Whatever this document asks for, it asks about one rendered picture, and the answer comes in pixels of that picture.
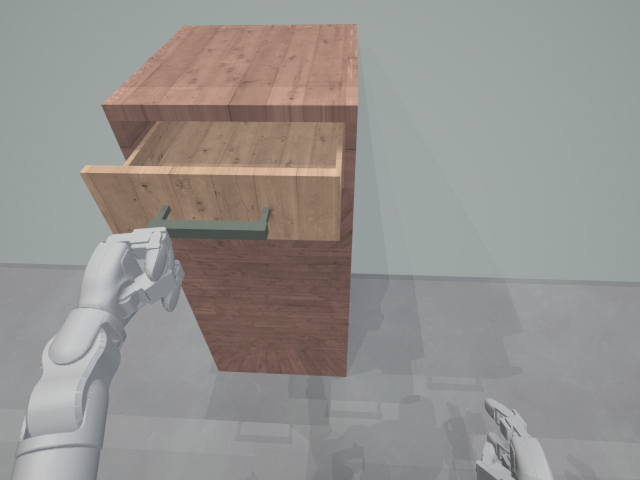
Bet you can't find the robot left forearm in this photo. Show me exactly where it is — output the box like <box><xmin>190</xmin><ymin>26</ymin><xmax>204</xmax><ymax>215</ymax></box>
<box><xmin>10</xmin><ymin>308</ymin><xmax>126</xmax><ymax>480</ymax></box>

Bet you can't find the left robot hand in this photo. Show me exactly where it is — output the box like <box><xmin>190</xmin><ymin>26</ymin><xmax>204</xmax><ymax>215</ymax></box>
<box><xmin>77</xmin><ymin>227</ymin><xmax>185</xmax><ymax>328</ymax></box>

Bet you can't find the cabinet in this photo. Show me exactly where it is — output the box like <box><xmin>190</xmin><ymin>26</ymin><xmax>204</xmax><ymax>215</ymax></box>
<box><xmin>101</xmin><ymin>24</ymin><xmax>358</xmax><ymax>377</ymax></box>

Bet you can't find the right robot hand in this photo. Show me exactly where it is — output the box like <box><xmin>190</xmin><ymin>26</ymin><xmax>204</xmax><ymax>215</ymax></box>
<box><xmin>476</xmin><ymin>398</ymin><xmax>554</xmax><ymax>480</ymax></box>

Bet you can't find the handle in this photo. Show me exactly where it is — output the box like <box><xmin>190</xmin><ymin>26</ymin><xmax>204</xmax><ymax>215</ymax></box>
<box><xmin>146</xmin><ymin>205</ymin><xmax>270</xmax><ymax>240</ymax></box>

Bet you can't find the drawer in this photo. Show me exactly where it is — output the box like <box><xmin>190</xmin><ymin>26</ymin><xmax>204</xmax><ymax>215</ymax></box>
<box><xmin>79</xmin><ymin>121</ymin><xmax>344</xmax><ymax>241</ymax></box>

